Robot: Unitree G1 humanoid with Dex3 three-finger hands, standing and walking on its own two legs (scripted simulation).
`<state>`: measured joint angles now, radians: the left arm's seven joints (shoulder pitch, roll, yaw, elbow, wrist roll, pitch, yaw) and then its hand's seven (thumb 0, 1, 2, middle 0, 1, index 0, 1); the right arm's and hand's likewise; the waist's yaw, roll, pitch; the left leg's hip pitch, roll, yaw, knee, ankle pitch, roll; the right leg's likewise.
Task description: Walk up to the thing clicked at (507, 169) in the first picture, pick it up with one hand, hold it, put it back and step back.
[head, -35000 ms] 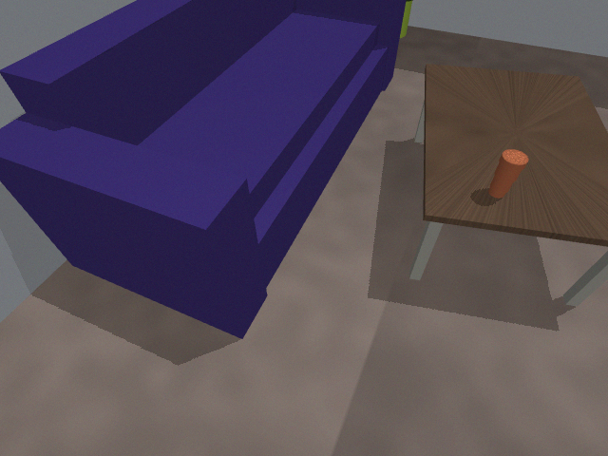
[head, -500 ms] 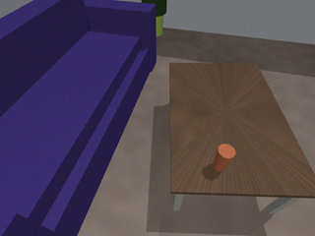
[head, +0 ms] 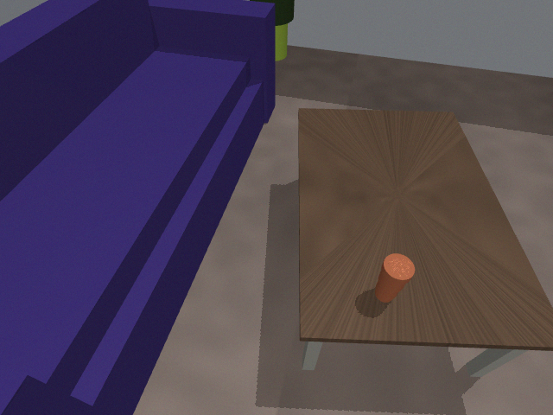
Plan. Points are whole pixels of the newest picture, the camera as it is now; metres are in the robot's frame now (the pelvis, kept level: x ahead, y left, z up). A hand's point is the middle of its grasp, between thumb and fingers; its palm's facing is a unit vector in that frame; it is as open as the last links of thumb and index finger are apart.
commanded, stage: stand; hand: right
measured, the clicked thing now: (391, 281) +0.47 -0.28 -0.31
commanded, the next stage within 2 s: step back in 0.06 s
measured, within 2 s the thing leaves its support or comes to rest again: neither
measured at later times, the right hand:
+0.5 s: hand out of the picture +0.06 -0.31 -0.18, palm faces +0.00 +0.94 -0.33, open 7.4 cm
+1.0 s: hand out of the picture -0.07 -0.28 -0.15, palm faces -0.08 +0.90 -0.42, open 7.4 cm
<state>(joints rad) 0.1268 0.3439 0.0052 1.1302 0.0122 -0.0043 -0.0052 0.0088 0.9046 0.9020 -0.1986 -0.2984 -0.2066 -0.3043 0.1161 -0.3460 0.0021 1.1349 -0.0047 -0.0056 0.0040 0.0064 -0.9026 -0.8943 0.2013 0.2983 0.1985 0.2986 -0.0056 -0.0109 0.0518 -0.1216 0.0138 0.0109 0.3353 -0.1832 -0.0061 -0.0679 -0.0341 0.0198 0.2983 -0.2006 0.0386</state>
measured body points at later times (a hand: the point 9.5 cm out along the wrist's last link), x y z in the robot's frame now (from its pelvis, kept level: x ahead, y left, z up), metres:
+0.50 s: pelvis -0.07 -0.04 -0.02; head +0.01 -0.08 +0.42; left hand +0.02 +0.27 -0.13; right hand +0.06 -0.36 -0.16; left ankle -0.08 +0.11 -0.67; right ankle -0.06 -0.14 -0.75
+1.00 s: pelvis -0.19 -0.02 -0.02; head -0.13 +0.01 +0.43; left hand -0.10 +0.31 -0.15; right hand -0.07 -0.33 -0.12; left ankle -0.13 +0.09 -0.75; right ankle -0.23 -0.16 -0.66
